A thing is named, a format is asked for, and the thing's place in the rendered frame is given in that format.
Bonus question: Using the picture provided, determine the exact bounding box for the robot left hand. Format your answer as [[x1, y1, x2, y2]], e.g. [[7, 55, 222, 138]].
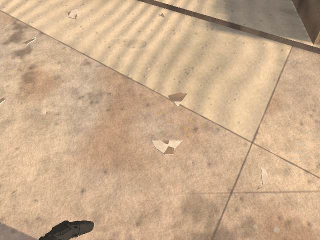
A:
[[39, 220, 94, 240]]

